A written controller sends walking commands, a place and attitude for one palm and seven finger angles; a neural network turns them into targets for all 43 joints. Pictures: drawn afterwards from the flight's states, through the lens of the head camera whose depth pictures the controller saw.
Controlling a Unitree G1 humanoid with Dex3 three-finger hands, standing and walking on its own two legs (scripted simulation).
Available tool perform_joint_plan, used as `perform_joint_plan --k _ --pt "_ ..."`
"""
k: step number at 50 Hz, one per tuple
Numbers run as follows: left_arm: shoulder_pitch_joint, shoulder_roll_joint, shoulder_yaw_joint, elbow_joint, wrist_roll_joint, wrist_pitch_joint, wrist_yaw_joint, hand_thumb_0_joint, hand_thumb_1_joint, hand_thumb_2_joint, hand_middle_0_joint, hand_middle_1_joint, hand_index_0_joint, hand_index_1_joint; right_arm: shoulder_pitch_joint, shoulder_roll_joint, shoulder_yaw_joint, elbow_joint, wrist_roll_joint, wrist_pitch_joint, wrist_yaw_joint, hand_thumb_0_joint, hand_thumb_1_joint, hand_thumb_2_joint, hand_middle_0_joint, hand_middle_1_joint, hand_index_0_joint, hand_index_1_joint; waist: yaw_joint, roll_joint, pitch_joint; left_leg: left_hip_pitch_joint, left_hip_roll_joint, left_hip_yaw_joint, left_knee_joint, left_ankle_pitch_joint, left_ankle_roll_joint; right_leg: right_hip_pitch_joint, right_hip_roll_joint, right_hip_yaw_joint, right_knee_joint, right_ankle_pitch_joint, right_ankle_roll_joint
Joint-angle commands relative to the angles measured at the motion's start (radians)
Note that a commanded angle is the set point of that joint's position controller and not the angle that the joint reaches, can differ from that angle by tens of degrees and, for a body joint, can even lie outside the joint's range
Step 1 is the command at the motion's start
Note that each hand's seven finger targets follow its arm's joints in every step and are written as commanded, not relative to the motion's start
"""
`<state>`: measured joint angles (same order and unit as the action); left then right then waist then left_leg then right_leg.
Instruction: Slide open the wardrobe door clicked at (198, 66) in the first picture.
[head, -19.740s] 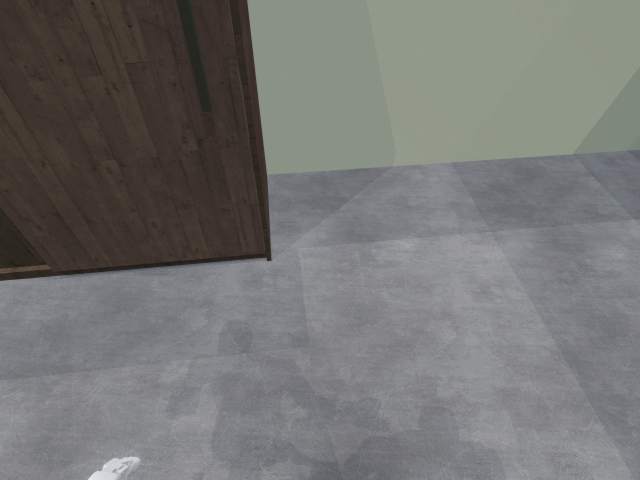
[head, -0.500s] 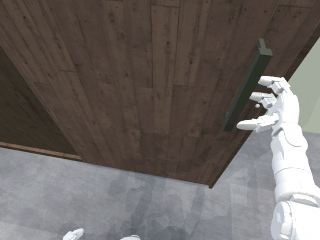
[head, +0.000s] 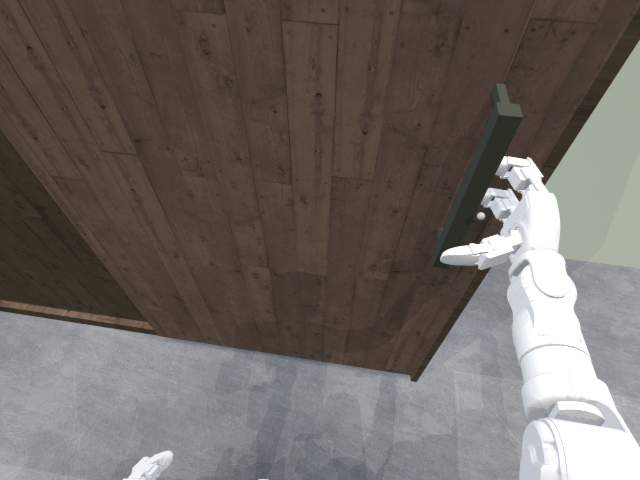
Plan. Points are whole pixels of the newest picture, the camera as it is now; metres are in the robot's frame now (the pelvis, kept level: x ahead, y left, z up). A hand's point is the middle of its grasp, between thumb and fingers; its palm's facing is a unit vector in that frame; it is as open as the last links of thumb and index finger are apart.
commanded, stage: slide the fingers in behind the handle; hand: right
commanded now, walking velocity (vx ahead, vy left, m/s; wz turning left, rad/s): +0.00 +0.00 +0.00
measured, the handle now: (465, 189) +0.48 -0.14 +0.10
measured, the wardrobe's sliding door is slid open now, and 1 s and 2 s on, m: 0.00 0.00 0.00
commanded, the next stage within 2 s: grip the handle and tug to test in 1.04 s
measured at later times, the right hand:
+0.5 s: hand (456, 211) +0.43 -0.12 +0.11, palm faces +0.06 +1.00 +0.01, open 14.0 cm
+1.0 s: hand (450, 207) +0.44 -0.11 +0.11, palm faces +0.07 +1.00 -0.01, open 14.0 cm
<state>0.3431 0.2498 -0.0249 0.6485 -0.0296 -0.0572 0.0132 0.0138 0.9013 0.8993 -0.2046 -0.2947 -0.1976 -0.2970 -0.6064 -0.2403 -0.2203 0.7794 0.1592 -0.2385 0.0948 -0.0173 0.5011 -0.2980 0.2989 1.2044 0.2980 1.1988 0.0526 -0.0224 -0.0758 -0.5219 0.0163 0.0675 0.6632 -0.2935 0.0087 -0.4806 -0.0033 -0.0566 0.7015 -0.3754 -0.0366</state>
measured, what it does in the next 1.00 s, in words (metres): stands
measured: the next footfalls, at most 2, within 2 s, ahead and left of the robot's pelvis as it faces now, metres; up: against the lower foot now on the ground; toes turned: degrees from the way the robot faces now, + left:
none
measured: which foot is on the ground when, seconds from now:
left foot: down 0.00-1.00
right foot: down 0.00-1.00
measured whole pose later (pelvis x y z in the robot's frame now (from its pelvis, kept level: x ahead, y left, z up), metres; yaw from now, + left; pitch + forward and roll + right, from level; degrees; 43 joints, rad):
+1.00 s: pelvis -0.01 +0.02 +0.00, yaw +0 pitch +8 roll +0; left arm 0.34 0.25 -0.02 0.66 -0.02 -0.06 0.01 0.01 0.90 0.90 -0.20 -0.29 -0.20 -0.30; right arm -0.68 -0.21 -0.20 0.86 0.12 -0.26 0.00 -0.02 0.50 -0.30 0.31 1.21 0.30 1.20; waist 0.06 -0.03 -0.06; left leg -0.53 0.01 0.08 0.67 -0.29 0.04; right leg -0.48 -0.01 -0.05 0.68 -0.36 -0.01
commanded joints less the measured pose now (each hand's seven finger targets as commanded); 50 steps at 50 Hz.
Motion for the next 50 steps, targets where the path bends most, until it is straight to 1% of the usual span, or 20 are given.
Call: perform_joint_plan --k 1,3,6,8,10,13,15,17,21,22,24,26,29,35,39,43,45,47,49,50 --pt "0.026 0.142 0.055 -0.108 -0.004 -0.037 0.009 0.0 0.9 0.9 -0.2 -0.3 -0.2 -0.3 -0.418 -0.189 -0.042 -0.241 -0.006 -0.056 -0.029 0.0 0.5 -0.3 0.3 1.2 0.3 1.2 0.004 -0.009 -0.314 0.175 -0.032 -0.028 -0.039 0.293 0.024 0.136 -0.012 0.073 -0.095 0.343 0.031" --pt "0.026 0.144 0.054 -0.109 0.0 -0.035 0.011 0.0 0.9 0.9 -0.2 -0.3 -0.2 -0.3 -0.426 -0.215 -0.063 -0.24 -0.012 -0.057 -0.045 0.0 0.5 -0.3 0.3 1.2 0.3 1.2 0.003 0.025 -0.308 0.19 -0.03 -0.029 -0.04 0.29 0.023 0.119 -0.011 0.073 -0.097 0.322 0.024" --pt "0.013 0.133 0.05 -0.116 -0.001 -0.039 0.012 0.0 0.9 0.9 -0.2 -0.3 -0.2 -0.3 -0.45 -0.175 -0.034 -0.261 -0.014 -0.062 -0.052 0.0 0.5 -0.3 0.3 1.2 0.3 1.2 0.006 -0.004 -0.333 0.21 -0.029 -0.04 -0.043 0.3 0.022 0.126 -0.004 0.061 -0.098 0.305 0.022" --pt "0.018 0.139 0.052 -0.115 0.0 -0.038 0.015 0.0 0.9 0.9 -0.2 -0.3 -0.2 -0.3 -0.43 -0.201 -0.048 -0.271 -0.016 -0.069 -0.05 0.0 0.5 -0.3 0.3 1.2 0.3 1.2 0.001 0.01 -0.353 0.229 -0.029 -0.039 -0.039 0.326 0.024 0.135 -0.009 0.062 -0.094 0.339 0.022" --pt "0.012 0.13 0.051 -0.113 -0.003 -0.044 0.013 0.0 0.9 0.9 -0.2 -0.3 -0.2 -0.3 -0.457 -0.125 0.012 -0.271 -0.011 -0.07 -0.04 0.0 0.5 -0.3 0.3 1.2 0.3 1.2 0.018 -0.009 -0.346 0.206 -0.032 -0.038 -0.044 0.324 0.021 0.151 -0.008 0.06 -0.092 0.333 0.023" --pt "0.021 0.141 0.053 -0.104 -0.003 -0.041 0.016 0.0 0.9 0.9 -0.2 -0.3 -0.2 -0.3 -0.412 -0.153 -0.017 -0.208 -0.004 -0.054 -0.035 0.0 0.5 -0.3 0.3 1.2 0.3 1.2 0.017 0.064 -0.314 0.223 -0.031 -0.039 -0.055 0.311 0.02 0.106 -0.006 0.059 -0.097 0.294 0.016" --pt "0.016 0.136 0.051 -0.103 -0.007 -0.04 0.016 0.0 0.9 0.9 -0.2 -0.3 -0.2 -0.3 -0.436 -0.122 0.006 -0.188 -0.003 -0.041 -0.031 0.0 0.5 -0.3 0.3 1.2 0.3 1.2 0.022 0.047 -0.292 0.208 -0.029 -0.04 -0.06 0.288 0.018 0.095 -0.001 0.054 -0.102 0.256 0.015" --pt "0.016 0.138 0.052 -0.098 -0.007 -0.04 0.017 0.0 0.9 0.9 -0.2 -0.3 -0.2 -0.3 -0.467 -0.144 -0.01 -0.182 -0.005 -0.038 -0.038 0.0 0.5 -0.3 0.3 1.2 0.3 1.2 0.024 0.037 -0.281 0.196 -0.026 -0.043 -0.068 0.264 0.018 0.088 0.001 0.054 -0.103 0.233 0.013" --pt "0.017 0.132 0.053 -0.109 -0.002 -0.041 0.012 0.0 0.9 0.9 -0.2 -0.3 -0.2 -0.3 -0.436 -0.163 -0.032 -0.238 -0.011 -0.063 -0.056 0.0 0.5 -0.3 0.3 1.2 0.3 1.2 0.0 0.012 -0.365 0.257 -0.025 -0.051 -0.052 0.33 0.02 0.11 0.006 0.047 -0.093 0.293 0.014" --pt "0.012 0.129 0.052 -0.109 -0.001 -0.042 0.012 0.0 0.9 0.9 -0.2 -0.3 -0.2 -0.3 -0.444 -0.17 -0.041 -0.247 -0.008 -0.069 -0.061 0.0 0.5 -0.3 0.3 1.2 0.3 1.2 0.003 0.008 -0.358 0.26 -0.024 -0.056 -0.055 0.333 0.017 0.103 0.007 0.041 -0.092 0.283 0.013" --pt "0.016 0.132 0.052 -0.104 -0.002 -0.039 0.012 0.0 0.9 0.9 -0.2 -0.3 -0.2 -0.3 -0.449 -0.17 -0.034 -0.218 -0.013 -0.073 -0.066 0.0 0.5 -0.3 0.3 1.2 0.3 1.2 0.016 0.066 -0.325 0.264 -0.026 -0.058 -0.06 0.322 0.012 0.073 0.004 0.041 -0.096 0.258 0.008" --pt "0.012 0.131 0.051 -0.101 -0.002 -0.039 0.013 0.0 0.9 0.9 -0.2 -0.3 -0.2 -0.3 -0.475 -0.159 -0.023 -0.195 -0.019 -0.071 -0.07 0.0 0.5 -0.3 0.3 1.2 0.3 1.2 0.023 0.044 -0.29 0.239 -0.024 -0.06 -0.067 0.29 0.011 0.063 0.006 0.038 -0.101 0.222 0.008" --pt "0.016 0.135 0.05 -0.101 -0.002 -0.034 0.016 0.0 0.9 0.9 -0.2 -0.3 -0.2 -0.3 -0.467 -0.197 -0.048 -0.174 -0.026 -0.066 -0.071 0.0 0.5 -0.3 0.3 1.2 0.3 1.2 0.016 0.039 -0.304 0.26 -0.021 -0.069 -0.069 0.289 0.012 0.052 0.009 0.036 -0.1 0.219 0.006" --pt "0.022 0.13 0.051 -0.099 -0.004 -0.038 0.016 0.0 0.9 0.9 -0.2 -0.3 -0.2 -0.3 -0.524 -0.138 0.005 -0.181 -0.018 -0.078 -0.058 0.0 0.5 -0.3 0.3 1.2 0.3 1.2 0.033 0.027 -0.329 0.243 -0.025 -0.063 -0.066 0.292 0.012 0.081 0.008 0.04 -0.098 0.225 0.006" --pt "0.034 0.132 0.056 -0.093 -0.002 -0.043 0.01 0.0 0.9 0.9 -0.2 -0.3 -0.2 -0.3 -0.518 -0.123 0.014 -0.201 -0.018 -0.091 -0.066 0.0 0.5 -0.3 0.3 1.2 0.3 1.2 0.03 0.02 -0.373 0.233 -0.029 -0.055 -0.057 0.311 0.015 0.119 0.006 0.048 -0.09 0.264 0.008" --pt "0.035 0.137 0.054 -0.086 0.0 -0.042 0.009 0.0 0.9 0.9 -0.2 -0.3 -0.2 -0.3 -0.512 -0.116 0.014 -0.151 -0.018 -0.084 -0.078 0.0 0.5 -0.3 0.3 1.2 0.3 1.2 0.036 0.084 -0.308 0.226 -0.028 -0.052 -0.066 0.285 0.011 0.075 0.005 0.049 -0.102 0.229 0.007" --pt "0.027 0.136 0.052 -0.087 -0.002 -0.039 0.01 0.0 0.9 0.9 -0.2 -0.3 -0.2 -0.3 -0.513 -0.145 -0.007 -0.14 -0.03 -0.083 -0.084 0.0 0.5 -0.3 0.3 1.2 0.3 1.2 0.028 0.045 -0.296 0.22 -0.024 -0.059 -0.07 0.257 0.011 0.063 0.009 0.041 -0.104 0.198 0.007" --pt "0.028 0.13 0.051 -0.084 0.0 -0.041 0.008 0.0 0.9 0.9 -0.2 -0.3 -0.2 -0.3 -0.546 -0.111 0.029 -0.143 -0.039 -0.087 -0.083 0.0 0.5 -0.3 0.3 1.2 0.3 1.2 0.038 0.011 -0.296 0.196 -0.025 -0.058 -0.069 0.254 0.014 0.082 0.009 0.042 -0.1 0.203 0.006" --pt "0.035 0.133 0.052 -0.084 0.0 -0.038 0.009 0.0 0.9 0.9 -0.2 -0.3 -0.2 -0.3 -0.539 -0.13 0.014 -0.129 -0.041 -0.09 -0.085 0.0 0.5 -0.3 0.3 1.2 0.3 1.2 0.036 0.039 -0.307 0.204 -0.027 -0.056 -0.064 0.26 0.015 0.081 0.006 0.049 -0.099 0.212 0.007" --pt "0.032 0.13 0.052 -0.086 0.001 -0.041 0.008 0.0 0.9 0.9 -0.2 -0.3 -0.2 -0.3 -0.551 -0.107 0.027 -0.135 -0.032 -0.091 -0.083 0.0 0.5 -0.3 0.3 1.2 0.3 1.2 0.043 0.047 -0.31 0.209 -0.027 -0.056 -0.068 0.265 0.012 0.083 0.008 0.045 -0.099 0.209 0.006"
